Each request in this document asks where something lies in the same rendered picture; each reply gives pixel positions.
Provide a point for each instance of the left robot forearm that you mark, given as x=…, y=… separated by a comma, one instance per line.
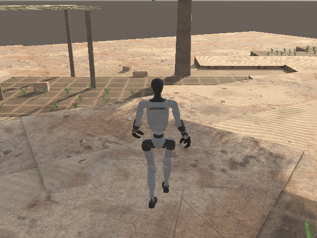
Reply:
x=135, y=128

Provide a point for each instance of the left robot upper arm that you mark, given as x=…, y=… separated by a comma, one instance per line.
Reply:
x=142, y=104

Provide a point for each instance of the robot torso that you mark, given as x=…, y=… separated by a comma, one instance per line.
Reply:
x=157, y=115

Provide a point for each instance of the right robot upper arm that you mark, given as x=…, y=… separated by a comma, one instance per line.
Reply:
x=176, y=113

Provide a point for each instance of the right robot hand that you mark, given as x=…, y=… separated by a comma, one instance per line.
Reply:
x=188, y=141

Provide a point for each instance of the right robot shin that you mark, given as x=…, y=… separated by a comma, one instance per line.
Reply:
x=166, y=171

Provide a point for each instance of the left robot hand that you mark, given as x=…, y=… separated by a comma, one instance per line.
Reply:
x=139, y=132

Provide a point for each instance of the right robot forearm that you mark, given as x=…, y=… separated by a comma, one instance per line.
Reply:
x=183, y=131

